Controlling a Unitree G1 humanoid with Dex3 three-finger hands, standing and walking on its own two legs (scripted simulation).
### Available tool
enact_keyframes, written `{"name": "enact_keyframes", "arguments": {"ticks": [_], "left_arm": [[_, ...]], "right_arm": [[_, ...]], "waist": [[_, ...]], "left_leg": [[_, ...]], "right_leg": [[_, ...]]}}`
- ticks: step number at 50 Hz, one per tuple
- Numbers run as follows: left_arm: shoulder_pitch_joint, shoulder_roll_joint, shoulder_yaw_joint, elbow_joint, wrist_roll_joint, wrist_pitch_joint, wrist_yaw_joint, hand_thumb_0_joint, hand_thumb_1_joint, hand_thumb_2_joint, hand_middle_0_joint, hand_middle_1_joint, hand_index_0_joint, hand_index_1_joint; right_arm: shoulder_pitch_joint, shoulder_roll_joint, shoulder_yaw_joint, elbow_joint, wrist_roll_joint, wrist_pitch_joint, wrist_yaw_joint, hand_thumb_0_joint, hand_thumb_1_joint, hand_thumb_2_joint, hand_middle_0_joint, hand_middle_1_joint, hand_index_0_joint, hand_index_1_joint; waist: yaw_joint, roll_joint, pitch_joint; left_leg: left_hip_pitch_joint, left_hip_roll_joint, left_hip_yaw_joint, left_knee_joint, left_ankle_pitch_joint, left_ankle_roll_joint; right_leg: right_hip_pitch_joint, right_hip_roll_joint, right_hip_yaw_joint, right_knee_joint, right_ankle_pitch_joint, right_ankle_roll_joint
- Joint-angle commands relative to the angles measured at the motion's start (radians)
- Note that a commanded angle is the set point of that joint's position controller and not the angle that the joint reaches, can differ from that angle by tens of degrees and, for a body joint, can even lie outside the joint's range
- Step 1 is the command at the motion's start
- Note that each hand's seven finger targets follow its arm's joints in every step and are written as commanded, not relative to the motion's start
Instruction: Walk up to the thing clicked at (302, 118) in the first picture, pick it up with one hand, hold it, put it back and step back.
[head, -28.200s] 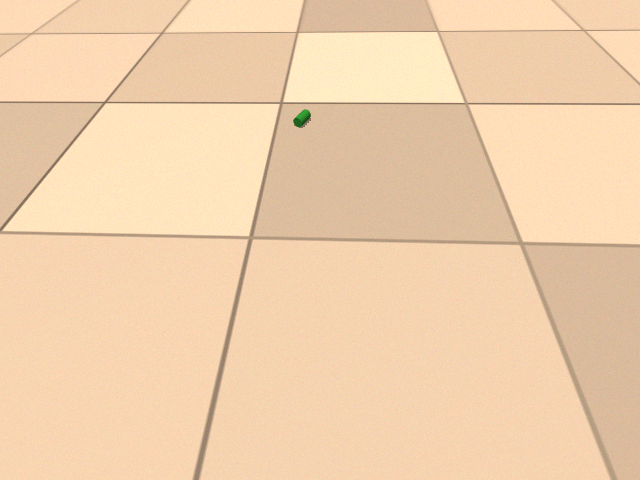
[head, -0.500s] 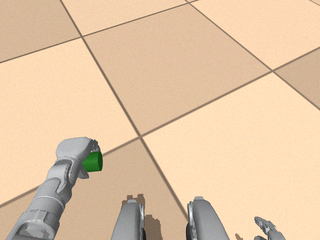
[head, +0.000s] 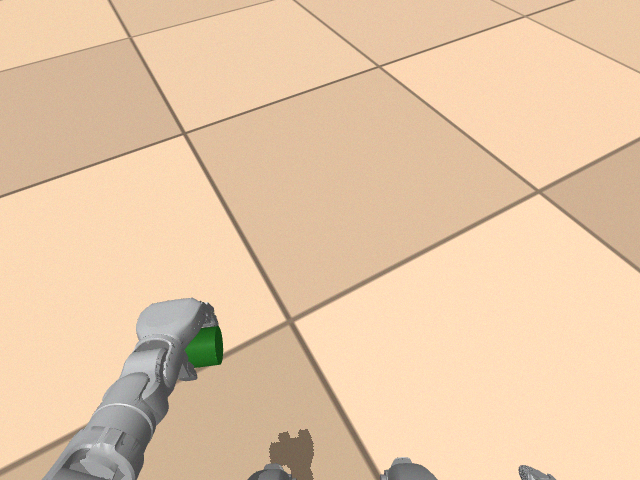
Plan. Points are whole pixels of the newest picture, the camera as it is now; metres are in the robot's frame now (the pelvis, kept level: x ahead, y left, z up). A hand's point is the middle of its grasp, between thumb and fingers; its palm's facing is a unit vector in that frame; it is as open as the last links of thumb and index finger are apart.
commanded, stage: hold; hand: left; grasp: from above
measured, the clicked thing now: (183, 349) +0.33 +0.23 -0.10
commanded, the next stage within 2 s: crouch in 2.00 s
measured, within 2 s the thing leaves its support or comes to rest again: neither
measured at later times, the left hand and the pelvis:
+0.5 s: hand (176, 324) +0.34 +0.22 -0.03, palm faces -0.46 -0.06 -0.89, open 8.6 cm; pelvis +0.03 +0.00 +0.03, yaw -1 degrees
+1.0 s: hand (176, 326) +0.32 +0.21 -0.01, palm faces -0.46 -0.06 -0.89, open 8.6 cm; pelvis +0.02 +0.00 +0.04, yaw -1 degrees
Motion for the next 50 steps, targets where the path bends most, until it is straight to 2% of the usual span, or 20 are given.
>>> {"name": "enact_keyframes", "arguments": {"ticks": [1, 8, 10, 14, 18, 20, 22, 25, 26, 28, 29, 31, 35, 41, 42, 43, 44, 47, 48, 50], "left_arm": [[-0.311, 0.213, 0.072, -0.185, -0.005, -0.001, 0.032, 0.0, 0.741, 0.613, -1.181, -0.345, -1.152, -0.378], [-0.349, 0.216, 0.07, -0.211, 0.01, -0.009, 0.024, 0.0, 0.728, 0.555, -1.135, -0.365, -1.127, -0.375], [-0.322, 0.216, 0.068, -0.201, 0.02, -0.005, 0.018, 0.0, 0.719, 0.562, -1.137, -0.349, -1.124, -0.365], [-0.342, 0.211, 0.066, -0.214, 0.007, -0.01, 0.005, 0.0, 0.703, 0.578, -1.123, -0.345, -1.108, -0.363], [-0.322, 0.213, 0.066, -0.211, 0.011, -0.017, -0.011, 0.0, 0.715, 0.565, -1.144, -0.317, -1.125, -0.339], [-0.326, 0.203, 0.06, -0.223, 0.005, -0.017, -0.02, 0.0, 0.713, 0.563, -1.135, -0.331, -1.119, -0.349], [-0.301, 0.22, 0.075, -0.228, 0.007, -0.016, -0.026, 0.0, 0.73, 0.554, -1.157, -0.292, -1.136, -0.316], [-0.311, 0.217, 0.07, -0.253, 0.01, -0.022, -0.041, 0.0, 0.724, 0.554, -1.15, -0.295, -1.13, -0.318], [-0.316, 0.211, 0.062, -0.263, 0.009, -0.023, -0.045, 0.0, 0.725, 0.548, -1.15, -0.293, -1.13, -0.315], [-0.304, 0.23, 0.08, -0.271, 0.005, -0.023, -0.045, 0.0, 0.724, 0.559, -1.162, -0.274, -1.135, -0.304], [-0.292, 0.222, 0.076, -0.266, 0.009, -0.022, -0.046, 0.0, 0.733, 0.566, -1.175, -0.269, -1.146, -0.3], [-0.306, 0.214, 0.07, -0.275, 0.01, -0.023, -0.05, 0.0, 0.72, 0.537, -1.153, -0.274, -1.131, -0.3], [-0.296, 0.223, 0.079, -0.293, 0.009, -0.016, -0.058, 0.0, 0.732, 0.558, -1.171, -0.272, -1.144, -0.302], [-0.299, 0.214, 0.072, -0.318, 0.013, -0.017, -0.068, 0.0, 0.697, 0.554, -1.155, -0.245, -1.122, -0.281], [-0.313, 0.229, 0.081, -0.342, 0.007, -0.02, -0.07, 0.0, 0.717, 0.556, -1.167, -0.248, -1.135, -0.283], [-0.291, 0.234, 0.086, -0.312, 0.01, -0.018, -0.07, 0.0, 0.701, 0.573, -1.167, -0.245, -1.129, -0.286], [-0.281, 0.21, 0.07, -0.318, 0.012, -0.016, -0.074, 0.0, 0.698, 0.565, -1.166, -0.237, -1.127, -0.279], [-0.283, 0.217, 0.073, -0.334, 0.008, -0.016, -0.082, 0.0, 0.736, 0.562, -1.181, -0.251, -1.149, -0.285], [-0.297, 0.234, 0.084, -0.348, 0.003, -0.019, -0.086, 0.0, 0.738, 0.55, -1.178, -0.251, -1.148, -0.284], [-0.278, 0.226, 0.078, -0.344, 0.007, -0.019, -0.092, 0.0, 0.75, 0.552, -1.192, -0.251, -1.161, -0.284]], "right_arm": [[0.01, -0.151, -0.051, -0.108, 0.0, -0.027, -0.006, 0.0, -0.893, -0.899, 0.2, 0.3, 0.2, 0.3], [0.001, -0.155, -0.057, -0.104, -0.001, -0.018, -0.004, 0.0, -0.891, -0.896, 0.2, 0.3, 0.2, 0.3], [0.004, -0.153, -0.057, -0.105, 0.002, -0.014, -0.004, 0.0, -0.89, -0.896, 0.2, 0.3, 0.2, 0.3], [-0.001, -0.157, -0.063, -0.107, 0.002, -0.011, 0.0, 0.0, -0.887, -0.895, 0.2, 0.3, 0.2, 0.3], [-0.008, -0.16, -0.066, -0.12, 0.002, -0.005, 0.004, 0.0, -0.888, -0.896, 0.2, 0.3, 0.2, 0.3], [-0.012, -0.158, -0.065, -0.124, 0.003, -0.001, 0.004, 0.0, -0.89, -0.896, 0.2, 0.3, 0.2, 0.3], [-0.014, -0.164, -0.07, -0.133, 0.005, 0.003, 0.005, 0.0, -0.887, -0.895, 0.2, 0.3, 0.2, 0.3], [-0.014, -0.161, -0.069, -0.139, 0.006, 0.01, 0.006, 0.0, -0.887, -0.895, 0.2, 0.3, 0.2, 0.3], [-0.019, -0.159, -0.069, -0.143, 0.005, 0.011, 0.006, 0.0, -0.889, -0.896, 0.2, 0.3, 0.2, 0.3], [-0.019, -0.164, -0.069, -0.149, 0.006, 0.015, 0.007, 0.0, -0.888, -0.896, 0.2, 0.3, 0.2, 0.3], [-0.027, -0.164, -0.07, -0.155, 0.007, 0.017, 0.007, 0.0, -0.888, -0.896, 0.2, 0.3, 0.2, 0.3], [-0.022, -0.163, -0.069, -0.156, 0.007, 0.021, 0.008, 0.0, -0.888, -0.896, 0.2, 0.3, 0.2, 0.3], [-0.032, -0.16, -0.066, -0.162, 0.008, 0.029, 0.008, 0.0, -0.888, -0.897, 0.2, 0.3, 0.2, 0.3], [-0.043, -0.159, -0.063, -0.17, 0.009, 0.037, 0.009, 0.0, -0.889, -0.897, 0.2, 0.3, 0.2, 0.3], [-0.054, -0.16, -0.064, -0.174, 0.01, 0.037, 0.009, 0.0, -0.89, -0.897, 0.2, 0.3, 0.2, 0.3], [-0.056, -0.162, -0.063, -0.173, 0.011, 0.039, 0.008, 0.0, -0.891, -0.898, 0.2, 0.3, 0.2, 0.3], [-0.059, -0.153, -0.059, -0.178, 0.011, 0.04, 0.007, 0.0, -0.892, -0.898, 0.2, 0.3, 0.2, 0.3], [-0.068, -0.156, -0.058, -0.185, 0.013, 0.041, 0.006, 0.0, -0.889, -0.897, 0.2, 0.3, 0.2, 0.3], [-0.077, -0.156, -0.058, -0.185, 0.013, 0.042, 0.005, 0.0, -0.891, -0.898, 0.2, 0.3, 0.2, 0.3], [-0.085, -0.154, -0.057, -0.19, 0.014, 0.043, 0.003, 0.0, -0.892, -0.898, 0.2, 0.3, 0.2, 0.3]], "waist": [[0.01, -0.004, -0.289], [0.012, 0.035, -0.273], [0.014, 0.024, -0.277], [0.015, 0.027, -0.262], [0.027, 0.014, -0.242], [0.021, 0.005, -0.254], [0.032, 0.015, -0.243], [0.029, 0.007, -0.248], [0.028, 0.011, -0.247], [0.038, 0.018, -0.238], [0.04, 0.021, -0.227], [0.029, 0.005, -0.231], [0.036, 0.0, -0.237], [0.034, 0.002, -0.213], [0.047, 0.014, -0.225], [0.042, 0.013, -0.212], [0.042, -0.002, -0.207], [0.041, -0.001, -0.185], [0.052, 0.01, -0.201], [0.05, -0.003, -0.193]], "left_leg": [[0.234, -0.054, 0.001, -0.177, 0.198, 0.014], [0.326, -0.045, -0.007, -0.237, 0.277, 0.001], [0.345, -0.049, 0.001, -0.245, 0.32, 0.003], [0.371, -0.051, 0.009, -0.269, 0.337, 0.003], [0.378, -0.053, 0.012, -0.292, 0.342, 0.004], [0.391, -0.054, 0.012, -0.293, 0.367, 0.006], [0.4, -0.053, 0.016, -0.304, 0.381, 0.005], [0.421, -0.05, 0.017, -0.314, 0.399, 0.006], [0.417, -0.052, 0.017, -0.316, 0.399, 0.007], [0.425, -0.048, 0.015, -0.33, 0.401, 0.004], [0.43, -0.05, 0.019, -0.335, 0.398, 0.005], [0.443, -0.046, 0.015, -0.342, 0.406, 0.006], [0.443, -0.056, 0.028, -0.349, 0.409, 0.016], [0.464, -0.051, 0.025, -0.376, 0.386, 0.014], [0.471, -0.051, 0.025, -0.381, 0.384, 0.013], [0.475, -0.052, 0.028, -0.384, 0.377, 0.014], [0.466, -0.052, 0.029, -0.385, 0.38, 0.018], [0.459, -0.055, 0.032, -0.399, 0.34, 0.021], [0.469, -0.054, 0.031, -0.404, 0.338, 0.018], [0.477, -0.054, 0.032, -0.409, 0.336, 0.02]], "right_leg": [[0.199, 0.037, -0.004, -0.192, 0.168, -0.031], [0.226, 0.046, -0.02, -0.224, 0.214, -0.038], [0.251, 0.044, -0.014, -0.236, 0.258, -0.038], [0.281, 0.044, -0.013, -0.261, 0.277, -0.037], [0.313, 0.046, -0.016, -0.28, 0.28, -0.037], [0.326, 0.045, -0.012, -0.284, 0.31, -0.034], [0.337, 0.047, -0.015, -0.29, 0.316, -0.036], [0.345, 0.049, -0.016, -0.295, 0.332, -0.037], [0.355, 0.048, -0.014, -0.299, 0.335, -0.036], [0.362, 0.049, -0.019, -0.306, 0.326, -0.038], [0.356, 0.048, -0.017, -0.313, 0.326, -0.039], [0.361, 0.05, -0.018, -0.318, 0.333, -0.038], [0.397, 0.041, -0.01, -0.331, 0.357, -0.034], [0.396, 0.044, -0.015, -0.354, 0.324, -0.036], [0.406, 0.045, -0.016, -0.356, 0.322, -0.036], [0.4, 0.043, -0.015, -0.362, 0.314, -0.036], [0.403, 0.042, -0.011, -0.362, 0.323, -0.035], [0.408, 0.039, -0.008, -0.381, 0.29, -0.034], [0.417, 0.04, -0.01, -0.382, 0.283, -0.034], [0.417, 0.039, -0.008, -0.388, 0.282, -0.033]]}}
